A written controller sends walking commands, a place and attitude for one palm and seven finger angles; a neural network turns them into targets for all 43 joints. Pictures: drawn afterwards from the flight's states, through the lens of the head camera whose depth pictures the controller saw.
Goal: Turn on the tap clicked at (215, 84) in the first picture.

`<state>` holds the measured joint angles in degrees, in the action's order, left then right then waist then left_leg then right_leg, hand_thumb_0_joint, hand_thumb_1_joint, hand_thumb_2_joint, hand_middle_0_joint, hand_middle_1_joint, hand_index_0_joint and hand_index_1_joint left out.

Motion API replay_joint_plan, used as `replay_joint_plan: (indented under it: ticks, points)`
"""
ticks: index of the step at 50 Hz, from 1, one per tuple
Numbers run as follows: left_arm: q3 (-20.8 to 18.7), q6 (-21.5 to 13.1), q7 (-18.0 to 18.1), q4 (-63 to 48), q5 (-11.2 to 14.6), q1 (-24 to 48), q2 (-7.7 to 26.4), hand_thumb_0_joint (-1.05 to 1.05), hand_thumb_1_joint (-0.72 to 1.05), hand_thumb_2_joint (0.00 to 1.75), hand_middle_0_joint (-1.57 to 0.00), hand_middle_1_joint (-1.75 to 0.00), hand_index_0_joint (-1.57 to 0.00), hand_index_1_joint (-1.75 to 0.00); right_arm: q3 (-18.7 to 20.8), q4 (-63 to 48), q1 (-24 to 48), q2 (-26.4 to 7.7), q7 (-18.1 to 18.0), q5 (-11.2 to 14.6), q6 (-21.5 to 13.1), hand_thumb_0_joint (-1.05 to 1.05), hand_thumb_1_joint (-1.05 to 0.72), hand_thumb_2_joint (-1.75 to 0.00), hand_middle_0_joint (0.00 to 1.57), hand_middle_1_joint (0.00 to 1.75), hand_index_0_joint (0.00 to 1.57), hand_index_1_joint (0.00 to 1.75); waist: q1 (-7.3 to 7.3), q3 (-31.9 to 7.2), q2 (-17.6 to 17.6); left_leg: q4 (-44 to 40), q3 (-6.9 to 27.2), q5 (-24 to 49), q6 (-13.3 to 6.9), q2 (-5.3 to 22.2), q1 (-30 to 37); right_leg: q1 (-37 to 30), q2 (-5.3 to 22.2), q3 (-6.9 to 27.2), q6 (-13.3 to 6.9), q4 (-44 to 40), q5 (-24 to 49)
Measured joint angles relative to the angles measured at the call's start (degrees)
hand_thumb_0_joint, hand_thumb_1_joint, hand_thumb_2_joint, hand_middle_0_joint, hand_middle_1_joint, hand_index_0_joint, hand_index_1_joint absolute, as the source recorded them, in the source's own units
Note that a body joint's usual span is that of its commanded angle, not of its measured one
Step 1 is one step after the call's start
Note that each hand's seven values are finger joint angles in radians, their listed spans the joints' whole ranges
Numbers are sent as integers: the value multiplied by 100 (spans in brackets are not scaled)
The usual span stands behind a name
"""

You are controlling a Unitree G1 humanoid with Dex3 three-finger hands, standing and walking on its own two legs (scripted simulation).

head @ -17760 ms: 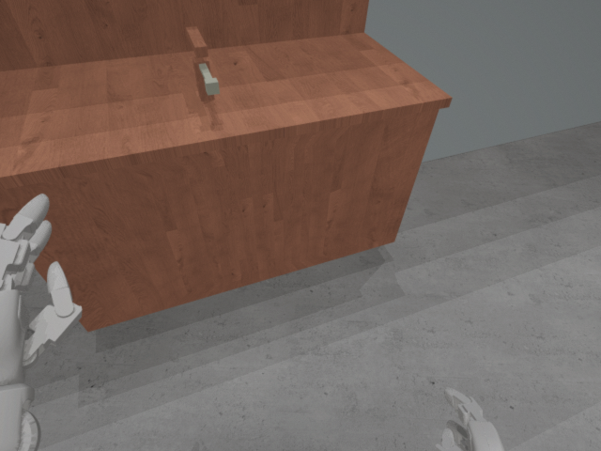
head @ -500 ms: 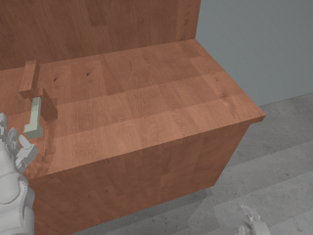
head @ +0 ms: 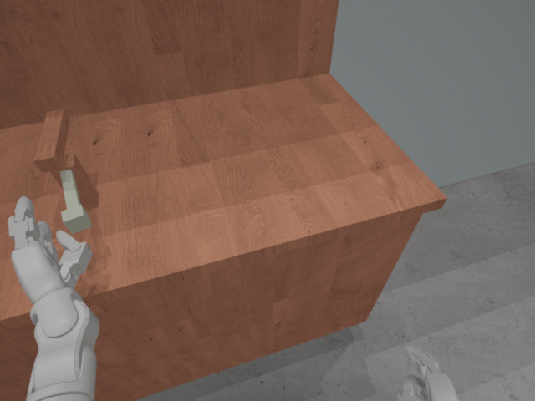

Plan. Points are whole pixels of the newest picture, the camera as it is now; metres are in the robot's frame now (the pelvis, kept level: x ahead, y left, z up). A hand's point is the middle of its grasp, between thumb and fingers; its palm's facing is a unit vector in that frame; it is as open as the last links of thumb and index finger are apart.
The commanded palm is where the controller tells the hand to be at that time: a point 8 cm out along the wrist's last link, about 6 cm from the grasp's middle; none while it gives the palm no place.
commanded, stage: push the lever round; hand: left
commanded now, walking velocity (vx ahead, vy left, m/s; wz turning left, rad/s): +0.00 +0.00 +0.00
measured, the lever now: (76, 219) +0.34 +0.31 +0.11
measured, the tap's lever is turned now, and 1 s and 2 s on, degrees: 12 39 70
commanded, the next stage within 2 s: lift the hand up off the lever in 1.98 s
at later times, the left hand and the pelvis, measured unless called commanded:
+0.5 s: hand (108, 239) +0.31 +0.26 +0.10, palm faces +0.75 -0.66 -0.03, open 7.6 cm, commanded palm +0.27 +0.28 +0.09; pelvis -0.01 +0.00 +0.00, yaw +1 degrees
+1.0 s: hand (139, 220) +0.35 +0.23 +0.10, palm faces +0.80 -0.60 -0.04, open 7.7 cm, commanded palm +0.30 +0.25 +0.09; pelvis -0.01 +0.00 +0.00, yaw +0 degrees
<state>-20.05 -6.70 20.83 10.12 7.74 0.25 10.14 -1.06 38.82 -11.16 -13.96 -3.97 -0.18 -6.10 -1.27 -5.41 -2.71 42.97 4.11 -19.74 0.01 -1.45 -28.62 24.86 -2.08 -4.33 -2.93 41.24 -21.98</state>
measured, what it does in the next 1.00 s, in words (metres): stands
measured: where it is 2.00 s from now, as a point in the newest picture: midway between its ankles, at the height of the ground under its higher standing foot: outside the picture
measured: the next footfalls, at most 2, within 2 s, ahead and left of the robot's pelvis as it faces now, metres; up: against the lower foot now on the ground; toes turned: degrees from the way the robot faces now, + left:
none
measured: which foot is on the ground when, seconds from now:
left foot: down 0.00-1.00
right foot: down 0.00-1.00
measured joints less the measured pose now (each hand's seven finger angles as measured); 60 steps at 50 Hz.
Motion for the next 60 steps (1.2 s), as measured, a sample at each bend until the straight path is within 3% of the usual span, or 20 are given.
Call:
replay_joint_plan:
  ticks: [37,60]
  points:
    - [684,304,1867,777,-699,1227,-690,0,95,95,-15,-15,-15,-15,29,238,328,156,45,-160,411,2,-90,-90,20,30,20,30,46,25,20,-55,45,163,15,-31,-27,30,33,-50,-9,-10,117]
    - [388,462,2595,1870,-975,2297,-902,-5,86,93,-15,-15,-15,-15,120,336,271,234,207,-263,674,1,-90,-90,20,30,20,30,211,-130,39,-90,52,154,77,47,-153,164,-45,-53,-71,-59,130]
